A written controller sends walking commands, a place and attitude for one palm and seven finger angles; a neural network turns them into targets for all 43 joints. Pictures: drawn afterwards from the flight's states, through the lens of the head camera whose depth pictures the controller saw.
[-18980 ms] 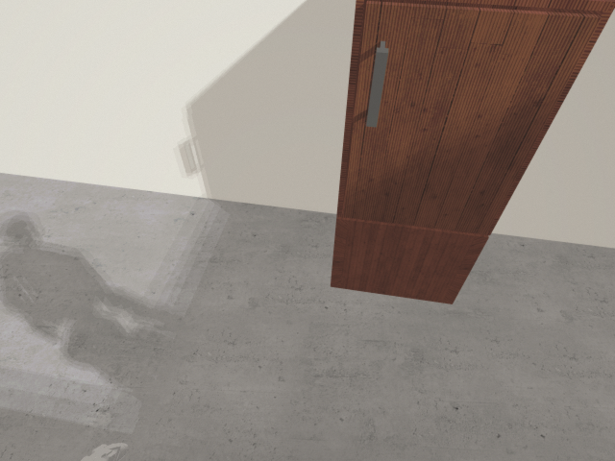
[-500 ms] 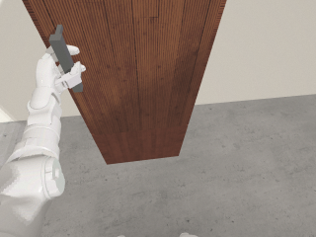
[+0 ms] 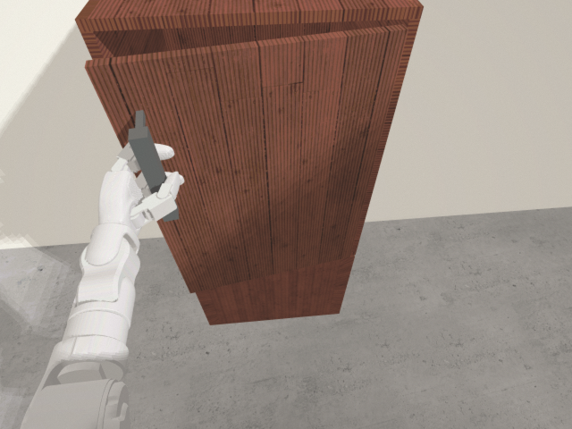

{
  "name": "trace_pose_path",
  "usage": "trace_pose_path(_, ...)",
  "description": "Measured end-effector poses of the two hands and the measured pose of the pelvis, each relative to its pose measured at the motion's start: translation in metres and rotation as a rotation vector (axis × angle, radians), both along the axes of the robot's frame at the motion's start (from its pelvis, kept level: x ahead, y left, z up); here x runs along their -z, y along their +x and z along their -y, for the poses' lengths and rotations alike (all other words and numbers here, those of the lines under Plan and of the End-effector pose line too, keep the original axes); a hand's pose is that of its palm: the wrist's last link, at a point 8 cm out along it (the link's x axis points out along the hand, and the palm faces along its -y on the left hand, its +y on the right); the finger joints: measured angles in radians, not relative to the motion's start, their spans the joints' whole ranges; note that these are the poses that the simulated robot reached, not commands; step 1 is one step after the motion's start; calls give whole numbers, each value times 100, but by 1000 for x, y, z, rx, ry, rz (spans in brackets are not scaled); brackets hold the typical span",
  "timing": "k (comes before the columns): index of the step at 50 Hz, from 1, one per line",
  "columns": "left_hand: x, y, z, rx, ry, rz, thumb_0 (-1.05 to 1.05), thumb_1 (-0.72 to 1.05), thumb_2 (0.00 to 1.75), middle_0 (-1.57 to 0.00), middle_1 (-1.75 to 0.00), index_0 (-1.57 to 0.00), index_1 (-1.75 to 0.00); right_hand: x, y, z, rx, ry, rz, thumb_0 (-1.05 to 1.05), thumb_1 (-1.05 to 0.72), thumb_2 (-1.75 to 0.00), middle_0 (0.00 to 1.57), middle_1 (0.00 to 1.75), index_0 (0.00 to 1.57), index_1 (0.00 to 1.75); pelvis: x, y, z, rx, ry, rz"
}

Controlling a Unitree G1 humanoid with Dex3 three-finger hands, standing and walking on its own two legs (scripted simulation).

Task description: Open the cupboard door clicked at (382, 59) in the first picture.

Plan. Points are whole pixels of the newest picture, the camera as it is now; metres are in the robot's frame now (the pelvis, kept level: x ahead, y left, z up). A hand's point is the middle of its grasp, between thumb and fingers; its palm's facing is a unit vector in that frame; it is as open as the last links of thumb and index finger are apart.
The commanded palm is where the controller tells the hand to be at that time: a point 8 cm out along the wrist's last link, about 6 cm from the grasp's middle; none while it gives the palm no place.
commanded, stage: pull the door open along its arc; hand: left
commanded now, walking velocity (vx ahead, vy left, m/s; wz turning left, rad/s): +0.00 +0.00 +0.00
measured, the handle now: (156, 168) +0.47 +0.19 +0.12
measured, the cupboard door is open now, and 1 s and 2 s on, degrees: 9 37 38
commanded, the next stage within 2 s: open thumb and fingers to let go in 0.64 s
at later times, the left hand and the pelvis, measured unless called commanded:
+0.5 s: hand (225, 265) +0.29 +0.07 +0.12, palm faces +0.44 -0.90 -0.01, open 6.3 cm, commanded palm +0.22 +0.09 +0.12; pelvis -0.01 -0.02 +0.01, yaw +4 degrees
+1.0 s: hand (232, 281) +0.27 +0.06 +0.12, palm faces +0.45 -0.89 -0.02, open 7.6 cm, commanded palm +0.22 +0.08 +0.12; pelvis -0.01 -0.04 +0.01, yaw +5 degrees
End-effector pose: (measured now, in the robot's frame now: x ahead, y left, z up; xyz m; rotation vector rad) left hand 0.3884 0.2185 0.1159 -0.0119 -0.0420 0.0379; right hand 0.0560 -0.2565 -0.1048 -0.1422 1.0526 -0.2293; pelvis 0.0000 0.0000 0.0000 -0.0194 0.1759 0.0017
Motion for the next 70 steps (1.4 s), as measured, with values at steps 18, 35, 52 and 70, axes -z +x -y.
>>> trace_pose_path(18, -6, -111, 83, -430, -66, -58, 3, 68, 77, -29, -131, -33, -131, -35, 135, -52, -292, 84, 321, 1, -91, -90, 20, 30, 20, 30, -5, -9, 12, -62, 18, 113)
trace_pose_path(35, -9, -170, 133, -290, 25, -73, 3, 65, 71, -32, -131, -33, -133, -28, 122, -27, -251, 112, 261, 1, -90, -90, 20, 30, 20, 30, -7, -4, 33, -73, 23, 200)
trace_pose_path(52, -9, -161, 115, -422, 14, -59, 2, 33, 65, -36, -129, -36, -129, -30, 129, -33, -298, 80, 261, 1, -91, -90, 20, 30, 20, 30, -9, -13, 35, -92, 29, 200)
trace_pose_path(70, -8, -160, 111, -361, 20, -52, 0, -44, 32, -28, -102, -28, -102, -30, 116, -55, -295, 89, 251, 1, -90, -90, 20, 30, 20, 30, -7, -21, 16, -82, 18, 204)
